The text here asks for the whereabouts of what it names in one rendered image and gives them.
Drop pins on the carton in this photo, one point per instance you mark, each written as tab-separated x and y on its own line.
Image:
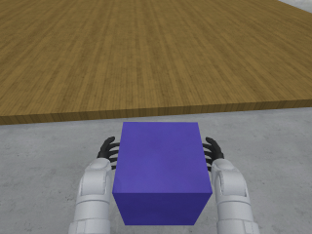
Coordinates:
161	176

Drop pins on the left robot forearm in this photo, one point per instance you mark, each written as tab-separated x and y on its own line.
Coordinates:
93	200

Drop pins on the right robot hand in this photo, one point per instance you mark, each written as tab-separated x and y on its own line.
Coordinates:
215	154

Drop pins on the left robot hand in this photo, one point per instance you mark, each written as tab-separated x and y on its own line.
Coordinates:
105	153

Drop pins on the right robot forearm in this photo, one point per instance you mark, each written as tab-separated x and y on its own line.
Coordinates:
234	208

